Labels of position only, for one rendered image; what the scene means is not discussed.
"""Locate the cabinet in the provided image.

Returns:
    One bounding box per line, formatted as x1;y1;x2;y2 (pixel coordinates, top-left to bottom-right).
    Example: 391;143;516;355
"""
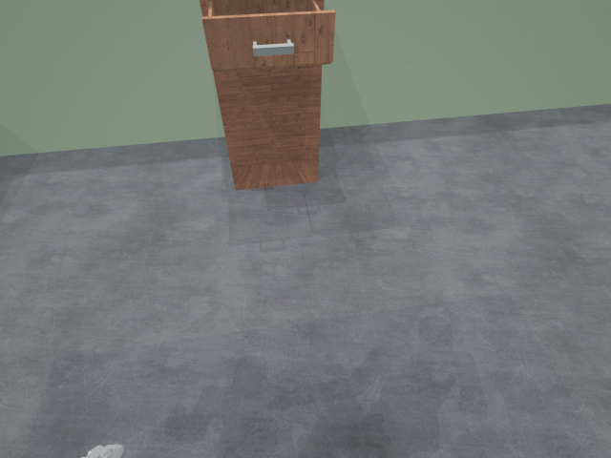
200;0;325;190

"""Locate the handle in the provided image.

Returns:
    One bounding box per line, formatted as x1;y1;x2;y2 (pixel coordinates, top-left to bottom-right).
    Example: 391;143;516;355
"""
253;39;294;56

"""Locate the drawer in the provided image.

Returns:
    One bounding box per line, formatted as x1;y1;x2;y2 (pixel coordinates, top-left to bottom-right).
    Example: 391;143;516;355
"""
202;0;336;72

